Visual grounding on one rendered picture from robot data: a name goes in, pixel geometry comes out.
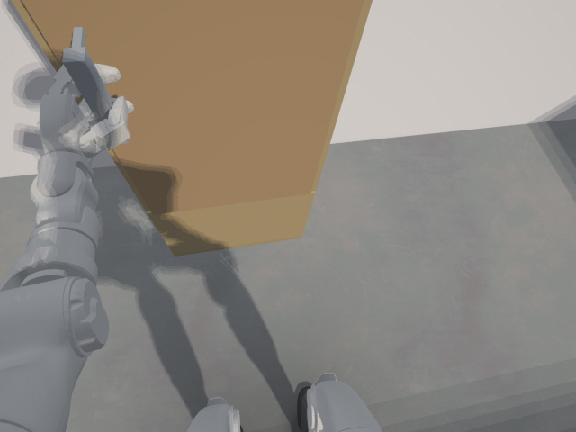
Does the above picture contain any right robot shin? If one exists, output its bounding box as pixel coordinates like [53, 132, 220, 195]
[307, 373, 337, 432]

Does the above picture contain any left robot upper arm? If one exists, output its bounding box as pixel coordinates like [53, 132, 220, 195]
[0, 276, 109, 432]

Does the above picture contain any left robot forearm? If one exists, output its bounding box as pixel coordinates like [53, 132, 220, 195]
[0, 151, 100, 292]

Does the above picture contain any cupboard door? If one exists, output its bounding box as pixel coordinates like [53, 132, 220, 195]
[22, 0, 364, 215]

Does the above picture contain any handle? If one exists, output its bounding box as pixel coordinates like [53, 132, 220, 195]
[62, 27, 129, 144]

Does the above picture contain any robot left thigh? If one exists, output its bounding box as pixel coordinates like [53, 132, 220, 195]
[186, 404, 240, 432]

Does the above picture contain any left robot hand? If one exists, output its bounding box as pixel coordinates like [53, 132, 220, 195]
[40, 64, 134, 166]

